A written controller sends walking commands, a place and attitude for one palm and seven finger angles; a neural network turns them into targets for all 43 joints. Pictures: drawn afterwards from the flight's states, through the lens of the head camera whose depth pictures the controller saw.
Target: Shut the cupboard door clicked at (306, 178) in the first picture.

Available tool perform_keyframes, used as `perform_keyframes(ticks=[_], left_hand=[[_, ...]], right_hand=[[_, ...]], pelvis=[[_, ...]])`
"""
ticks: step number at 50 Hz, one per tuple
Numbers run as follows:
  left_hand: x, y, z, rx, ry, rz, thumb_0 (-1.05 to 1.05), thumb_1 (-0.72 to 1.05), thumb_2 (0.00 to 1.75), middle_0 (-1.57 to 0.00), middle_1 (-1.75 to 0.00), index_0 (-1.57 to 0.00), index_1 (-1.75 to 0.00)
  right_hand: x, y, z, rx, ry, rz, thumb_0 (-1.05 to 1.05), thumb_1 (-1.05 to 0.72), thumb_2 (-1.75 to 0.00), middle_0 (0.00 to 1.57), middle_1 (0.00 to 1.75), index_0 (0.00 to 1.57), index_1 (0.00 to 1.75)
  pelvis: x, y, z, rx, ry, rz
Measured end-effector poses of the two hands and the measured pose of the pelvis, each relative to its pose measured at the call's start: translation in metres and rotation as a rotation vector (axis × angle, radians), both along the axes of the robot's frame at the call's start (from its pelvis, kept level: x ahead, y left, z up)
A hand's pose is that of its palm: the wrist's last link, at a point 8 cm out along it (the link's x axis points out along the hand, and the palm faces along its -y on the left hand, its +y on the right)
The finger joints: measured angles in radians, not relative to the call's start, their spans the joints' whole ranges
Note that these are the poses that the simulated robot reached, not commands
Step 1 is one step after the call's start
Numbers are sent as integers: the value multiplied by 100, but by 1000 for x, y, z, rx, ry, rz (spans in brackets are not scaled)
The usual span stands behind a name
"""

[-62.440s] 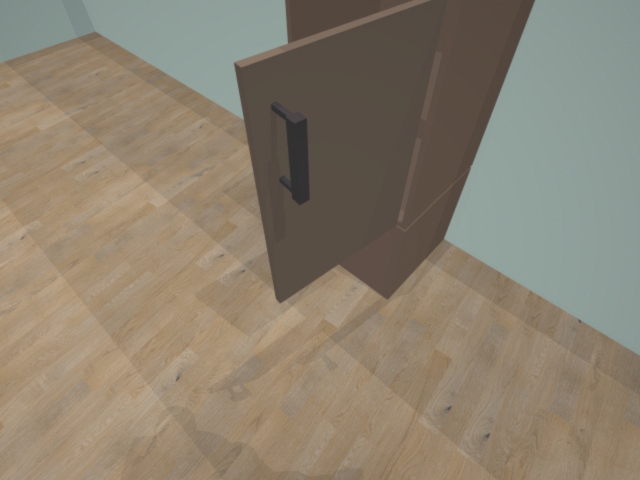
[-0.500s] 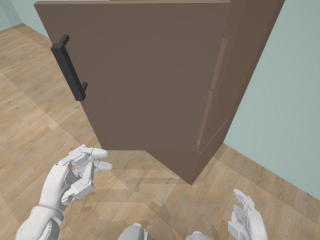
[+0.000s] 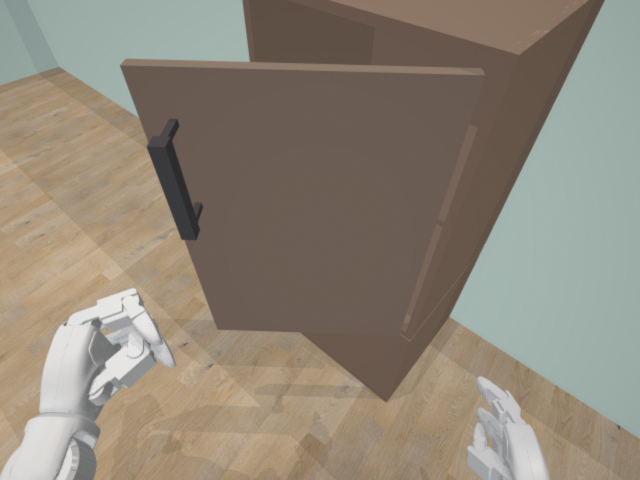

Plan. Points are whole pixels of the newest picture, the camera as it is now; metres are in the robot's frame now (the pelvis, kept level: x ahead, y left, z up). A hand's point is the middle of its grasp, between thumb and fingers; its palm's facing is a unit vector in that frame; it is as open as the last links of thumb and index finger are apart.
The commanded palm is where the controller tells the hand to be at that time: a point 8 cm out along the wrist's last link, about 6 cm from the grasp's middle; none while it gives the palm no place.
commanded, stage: raise the hand and make a fist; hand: left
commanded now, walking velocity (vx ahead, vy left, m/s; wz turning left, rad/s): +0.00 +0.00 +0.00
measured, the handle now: (181, 182) +0.44 +0.23 +0.14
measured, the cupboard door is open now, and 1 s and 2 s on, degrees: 39 39 39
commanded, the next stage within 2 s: bring the fist close to the handle in 0.72 s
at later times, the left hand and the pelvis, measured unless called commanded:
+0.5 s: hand (166, 322) +0.23 +0.18 +0.14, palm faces +0.02 -1.00 -0.02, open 3.1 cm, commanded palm +0.20 +0.23 +0.15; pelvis +0.00 -0.01 +0.02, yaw +0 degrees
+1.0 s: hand (162, 317) +0.24 +0.19 +0.14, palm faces +0.12 -0.99 -0.05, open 3.1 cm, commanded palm +0.22 +0.22 +0.15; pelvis +0.00 -0.02 +0.02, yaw +1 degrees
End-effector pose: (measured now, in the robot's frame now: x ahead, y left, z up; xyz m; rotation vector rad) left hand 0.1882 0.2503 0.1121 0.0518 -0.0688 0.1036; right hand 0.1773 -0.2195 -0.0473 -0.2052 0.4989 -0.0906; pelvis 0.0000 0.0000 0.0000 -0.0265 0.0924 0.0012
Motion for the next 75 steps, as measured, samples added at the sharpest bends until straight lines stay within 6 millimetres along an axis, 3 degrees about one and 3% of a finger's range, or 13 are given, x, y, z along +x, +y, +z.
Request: perform_keyframes(ticks=[4,9,12,20,28,37,45,51,55,60,64,70,75], left_hand=[[3,1,15,4,-34,0,2,90,90,-120,-139,-119,-138],[8,-11,10,-8,68,-76,2,90,90,-126,-145,-125,-145],[12,-10,14,-1,84,-65,2,90,90,-128,-147,-127,-147],[23,-1,51,12,-41,-8,2,90,90,-130,-149,-129,-149],[19,-23,21,-40,136,-69,2,90,90,-130,-150,-130,-150],[11,-20,46,17,-37,9,2,90,90,-130,-150,-130,-150],[14,-27,26,-16,101,-54,2,90,90,-130,-150,-130,-150],[29,-12,35,3,19,22,2,89,90,-130,-150,-130,-150],[44,-14,45,13,-19,-14,2,90,90,-130,-150,-130,-150],[59,-22,36,-15,55,-82,2,90,90,-130,-150,-130,-150],[62,-15,29,-32,83,-46,2,90,90,-130,-150,-130,-150],[65,1,38,-6,14,20,2,90,90,-130,-150,-130,-150],[78,2,39,-10,32,-21,2,90,90,-130,-150,-130,-150]], right_hand=[[11,12,4,17,-12,57,1,-90,-90,20,30,20,30],[14,17,6,29,1,68,1,-90,-90,20,30,21,30],[10,14,6,27,17,58,1,-90,-90,20,30,21,30],[-3,-2,4,22,53,41,1,-90,-90,20,30,21,30],[-11,-21,8,12,53,-12,2,-90,-90,20,30,21,30],[-10,-26,9,0,34,21,1,-90,-90,20,30,20,30],[-10,-24,8,19,27,1,1,-90,-90,20,30,20,30],[-11,-22,5,3,50,16,1,-90,-90,20,30,20,30],[-12,-21,2,6,60,15,1,-90,-90,20,30,21,30],[-13,-21,2,16,65,-15,1,-90,-90,20,30,21,30],[-13,-22,4,12,73,-28,1,-90,-90,20,30,21,30],[-11,-22,5,-8,89,-11,1,-90,-90,20,30,20,30],[-11,-22,2,-13,104,-18,1,-90,-90,20,30,21,30]], pelvis=[[3,1,4,-4,-19,12],[3,2,9,0,-40,14],[3,-1,13,6,-49,11],[3,-8,20,10,-77,13],[0,-14,23,21,-86,-3],[-3,-21,22,20,-99,9],[-4,-21,23,21,-100,2],[-5,-21,23,21,-98,10],[-3,-18,23,20,-93,10],[1,-14,25,25,-84,-4],[4,-14,25,28,-83,-12],[3,-13,25,24,-87,-4],[0,-11,25,20,-84,3]])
